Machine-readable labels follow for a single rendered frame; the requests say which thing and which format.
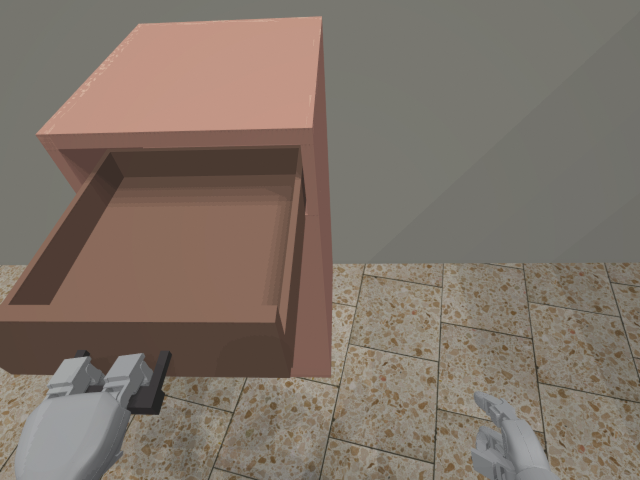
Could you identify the robot left hand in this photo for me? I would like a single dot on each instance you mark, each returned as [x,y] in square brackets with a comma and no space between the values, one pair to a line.
[73,435]

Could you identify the cabinet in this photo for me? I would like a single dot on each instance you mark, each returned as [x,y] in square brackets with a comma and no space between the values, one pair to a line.
[251,82]

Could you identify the handle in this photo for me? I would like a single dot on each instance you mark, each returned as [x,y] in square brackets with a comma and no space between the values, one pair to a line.
[148,399]

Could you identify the robot right hand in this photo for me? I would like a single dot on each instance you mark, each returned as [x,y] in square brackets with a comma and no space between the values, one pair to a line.
[502,456]

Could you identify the drawer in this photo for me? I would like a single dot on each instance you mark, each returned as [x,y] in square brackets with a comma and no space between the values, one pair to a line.
[192,250]

